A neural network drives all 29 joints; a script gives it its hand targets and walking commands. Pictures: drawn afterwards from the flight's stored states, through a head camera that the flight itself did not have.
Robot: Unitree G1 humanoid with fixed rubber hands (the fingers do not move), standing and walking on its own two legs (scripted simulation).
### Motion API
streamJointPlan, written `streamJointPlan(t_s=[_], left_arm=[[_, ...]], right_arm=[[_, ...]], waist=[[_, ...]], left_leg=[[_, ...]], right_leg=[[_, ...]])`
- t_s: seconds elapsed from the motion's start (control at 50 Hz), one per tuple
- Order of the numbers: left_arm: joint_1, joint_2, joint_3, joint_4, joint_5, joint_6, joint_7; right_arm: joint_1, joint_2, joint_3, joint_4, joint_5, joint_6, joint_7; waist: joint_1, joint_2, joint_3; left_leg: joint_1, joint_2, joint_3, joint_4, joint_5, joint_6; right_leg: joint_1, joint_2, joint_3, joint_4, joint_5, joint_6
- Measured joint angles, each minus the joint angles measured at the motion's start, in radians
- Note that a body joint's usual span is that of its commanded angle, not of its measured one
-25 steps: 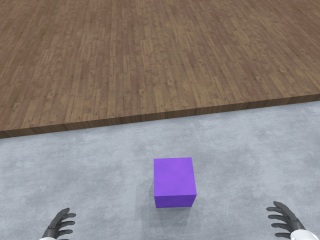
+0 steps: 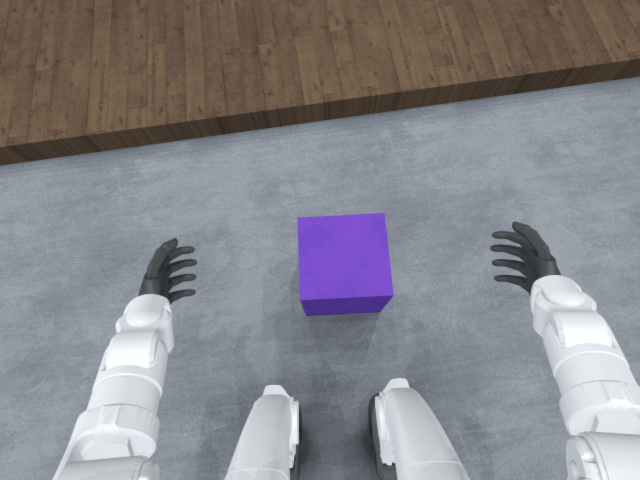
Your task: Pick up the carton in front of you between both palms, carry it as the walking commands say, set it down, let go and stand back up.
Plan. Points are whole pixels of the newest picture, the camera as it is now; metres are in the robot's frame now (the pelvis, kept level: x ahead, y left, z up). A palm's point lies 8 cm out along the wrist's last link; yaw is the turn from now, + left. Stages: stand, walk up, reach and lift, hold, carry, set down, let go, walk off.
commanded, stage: reach and lift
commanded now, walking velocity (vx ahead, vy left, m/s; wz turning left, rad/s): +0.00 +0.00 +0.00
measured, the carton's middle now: (342, 268) +0.49 -0.03 -0.58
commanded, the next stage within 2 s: none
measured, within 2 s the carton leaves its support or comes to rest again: neither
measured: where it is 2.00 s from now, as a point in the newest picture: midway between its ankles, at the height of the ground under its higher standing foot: (336, 456)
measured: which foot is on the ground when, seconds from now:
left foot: down 0.00-1.00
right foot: down 0.00-1.00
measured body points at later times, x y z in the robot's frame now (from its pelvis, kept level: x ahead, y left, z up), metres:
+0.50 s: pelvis -0.04 +0.00 -0.05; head +0.29 -0.02 +0.25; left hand +0.52 +0.16 -0.16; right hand +0.52 -0.22 -0.15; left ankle +0.04 +0.13 -0.67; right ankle +0.04 -0.12 -0.67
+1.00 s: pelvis -0.05 +0.00 -0.22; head +0.32 -0.01 +0.04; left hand +0.50 +0.17 -0.39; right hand +0.50 -0.22 -0.39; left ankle +0.04 +0.14 -0.67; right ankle +0.04 -0.12 -0.67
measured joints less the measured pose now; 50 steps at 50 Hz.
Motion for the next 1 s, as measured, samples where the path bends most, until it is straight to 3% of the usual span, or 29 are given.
streamJointPlan(t_s=[0.22,0.42,0.6,0.74,0.82,1.0], left_arm=[[-0.499,0.007,0.078,0.166,-0.017,0.028,0.044],[-0.832,-0.016,0.207,0.255,0.071,0.002,0.046],[-0.800,-0.069,0.283,0.203,0.151,-0.092,0.031],[-0.724,-0.100,0.291,0.221,0.162,-0.154,0.040],[-0.725,-0.088,0.249,0.227,0.125,-0.164,0.058],[-0.819,-0.002,0.086,0.213,-0.038,-0.128,0.111]], right_arm=[[-0.510,-0.042,-0.041,0.187,0.024,0.025,-0.015],[-0.854,-0.041,-0.143,0.300,-0.066,-0.004,-0.004],[-0.824,0.025,-0.232,0.235,-0.141,-0.087,-0.007],[-0.745,0.069,-0.274,0.250,-0.165,-0.145,-0.015],[-0.740,0.052,-0.241,0.262,-0.124,-0.160,-0.033],[-0.825,-0.059,-0.074,0.259,0.058,-0.139,-0.073]], waist=[[0.004,0.003,0.028],[0.004,0.004,0.046],[-0.002,0.004,0.001],[-0.009,0.002,-0.110],[-0.012,0.003,-0.116],[-0.010,0.008,0.024]], left_leg=[[-0.324,-0.001,-0.001,0.047,0.091,-0.011],[-0.517,-0.004,0.000,0.067,0.115,-0.015],[-0.610,-0.009,-0.006,0.069,0.086,-0.016],[-0.804,-0.034,-0.032,0.245,0.010,-0.028],[-0.935,-0.049,-0.040,0.408,-0.053,-0.034],[-1.161,-0.070,-0.038,0.782,-0.144,-0.046]], right_leg=[[-0.329,0.008,0.010,0.051,0.094,-0.001],[-0.528,0.012,0.019,0.076,0.119,-0.001],[-0.622,0.017,0.025,0.079,0.091,-0.002],[-0.813,0.029,0.044,0.256,0.011,0.014],[-0.941,0.035,0.050,0.416,-0.057,0.021],[-1.167,0.047,0.055,0.785,-0.139,0.039]])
